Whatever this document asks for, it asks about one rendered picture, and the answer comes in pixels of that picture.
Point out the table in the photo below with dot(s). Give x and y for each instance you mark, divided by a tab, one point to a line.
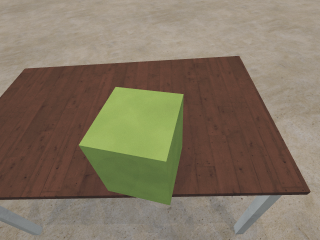
230	143

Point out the carton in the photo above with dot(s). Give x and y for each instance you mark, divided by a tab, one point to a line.
135	143

